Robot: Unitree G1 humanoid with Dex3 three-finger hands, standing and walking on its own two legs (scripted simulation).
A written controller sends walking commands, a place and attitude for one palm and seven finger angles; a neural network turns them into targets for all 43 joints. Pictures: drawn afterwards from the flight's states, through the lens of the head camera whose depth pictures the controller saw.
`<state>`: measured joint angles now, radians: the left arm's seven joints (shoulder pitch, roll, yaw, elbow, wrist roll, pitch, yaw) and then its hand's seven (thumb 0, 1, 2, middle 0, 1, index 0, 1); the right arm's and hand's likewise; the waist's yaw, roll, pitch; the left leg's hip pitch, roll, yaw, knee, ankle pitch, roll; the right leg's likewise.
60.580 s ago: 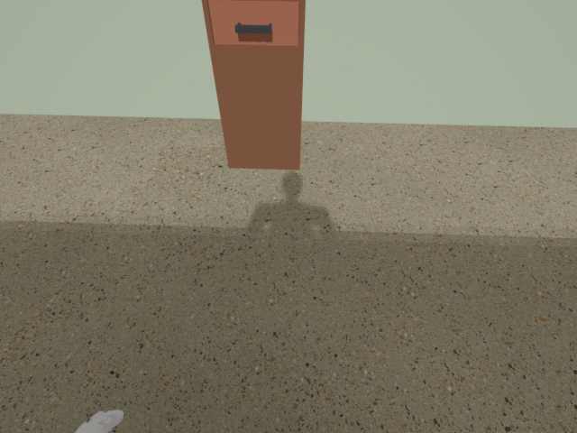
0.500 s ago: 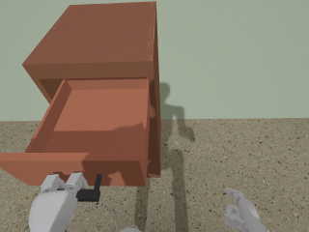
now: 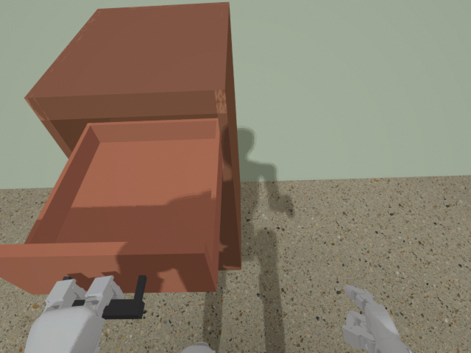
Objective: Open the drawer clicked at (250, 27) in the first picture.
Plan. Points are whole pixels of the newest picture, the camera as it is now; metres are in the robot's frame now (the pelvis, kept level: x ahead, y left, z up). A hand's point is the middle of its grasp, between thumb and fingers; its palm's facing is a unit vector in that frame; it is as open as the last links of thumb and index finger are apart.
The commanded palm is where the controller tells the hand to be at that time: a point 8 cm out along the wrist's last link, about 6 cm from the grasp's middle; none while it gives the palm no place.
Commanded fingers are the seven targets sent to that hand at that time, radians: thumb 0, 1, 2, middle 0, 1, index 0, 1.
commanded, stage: open the thumb to release the handle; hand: left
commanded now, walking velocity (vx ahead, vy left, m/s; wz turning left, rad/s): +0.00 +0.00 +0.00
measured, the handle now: (99, 295) +0.20 +0.23 +0.03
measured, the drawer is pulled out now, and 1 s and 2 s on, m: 0.30 0.30 0.30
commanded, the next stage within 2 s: lift the hand off the handle in 0.52 s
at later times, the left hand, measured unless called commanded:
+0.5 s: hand (89, 338) +0.15 +0.23 +0.01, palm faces +0.02 -0.11 -0.99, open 11.8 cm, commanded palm +0.12 +0.23 +0.07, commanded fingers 0.00 -0.50 0.30 -0.30 -1.20 -0.30 -1.20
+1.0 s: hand (91, 331) +0.16 +0.23 +0.01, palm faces +0.04 -0.09 -0.99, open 13.5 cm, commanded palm +0.14 +0.23 +0.08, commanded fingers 0.00 -0.50 0.30 -0.30 -1.20 -0.30 -1.20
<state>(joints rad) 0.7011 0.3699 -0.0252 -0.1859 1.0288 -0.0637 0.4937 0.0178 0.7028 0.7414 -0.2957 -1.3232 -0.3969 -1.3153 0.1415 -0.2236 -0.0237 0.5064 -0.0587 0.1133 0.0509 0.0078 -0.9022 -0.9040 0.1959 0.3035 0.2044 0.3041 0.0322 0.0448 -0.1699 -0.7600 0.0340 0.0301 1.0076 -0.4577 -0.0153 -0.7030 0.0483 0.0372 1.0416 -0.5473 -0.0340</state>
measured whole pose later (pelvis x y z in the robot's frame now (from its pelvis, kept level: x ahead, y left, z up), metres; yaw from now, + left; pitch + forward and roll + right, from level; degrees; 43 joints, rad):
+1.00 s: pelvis -0.02 +0.00 +0.01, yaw +3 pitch +10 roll +0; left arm 0.47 0.35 -0.11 -0.06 1.06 0.00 0.48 0.00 -0.49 0.30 -0.34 -1.21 -0.36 -1.26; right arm 0.14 -0.21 -0.02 0.57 -0.05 0.09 -0.02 0.01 -0.90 -0.90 0.20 0.30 0.20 0.30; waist 0.07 0.07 -0.13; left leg -0.74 0.01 -0.02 0.98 -0.41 -0.01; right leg -0.66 0.03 -0.01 1.00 -0.51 -0.03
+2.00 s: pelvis +0.00 +0.02 +0.05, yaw +2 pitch +1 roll +0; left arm 0.44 0.44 -0.07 -0.48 0.93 0.09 0.19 0.00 -0.49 0.30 -0.36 -1.22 -0.36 -1.22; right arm 0.12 -0.22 0.02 0.57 0.00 0.08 0.01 0.01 -0.90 -0.90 0.20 0.30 0.20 0.30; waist 0.11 0.11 -0.07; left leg -0.38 0.00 0.00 0.67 -0.31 0.01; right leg -0.29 0.01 0.01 0.66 -0.39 0.00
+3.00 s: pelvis +0.02 +0.03 +0.06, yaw +2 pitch -1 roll -1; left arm 0.60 0.42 0.15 -0.55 0.35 -0.02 0.08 0.00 -0.48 0.31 -0.32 -1.19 -0.32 -1.19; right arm 0.14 -0.24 0.01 0.51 0.02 0.01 -0.02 0.01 -0.90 -0.90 0.20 0.30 0.20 0.30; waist 0.09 0.11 0.00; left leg -0.27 0.00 0.00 0.57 -0.29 0.02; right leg -0.17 0.01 0.01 0.52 -0.34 0.01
